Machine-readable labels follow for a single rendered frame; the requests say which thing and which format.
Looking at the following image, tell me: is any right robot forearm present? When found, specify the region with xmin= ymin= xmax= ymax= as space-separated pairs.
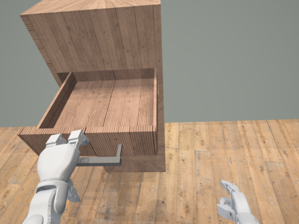
xmin=235 ymin=212 xmax=259 ymax=224

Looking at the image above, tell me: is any cabinet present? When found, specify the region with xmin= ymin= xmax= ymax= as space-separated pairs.
xmin=20 ymin=0 xmax=166 ymax=173

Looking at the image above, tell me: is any robot left hand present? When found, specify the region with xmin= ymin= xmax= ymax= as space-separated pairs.
xmin=37 ymin=130 xmax=89 ymax=202

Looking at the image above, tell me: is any robot right hand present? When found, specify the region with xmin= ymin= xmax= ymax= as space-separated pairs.
xmin=217 ymin=180 xmax=252 ymax=222

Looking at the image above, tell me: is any drawer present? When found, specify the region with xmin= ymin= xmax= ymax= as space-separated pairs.
xmin=17 ymin=68 xmax=158 ymax=156

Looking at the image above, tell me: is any handle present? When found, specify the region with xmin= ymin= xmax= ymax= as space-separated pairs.
xmin=76 ymin=144 xmax=122 ymax=167

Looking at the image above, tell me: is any left robot forearm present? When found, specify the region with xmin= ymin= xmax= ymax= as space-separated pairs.
xmin=22 ymin=180 xmax=69 ymax=224

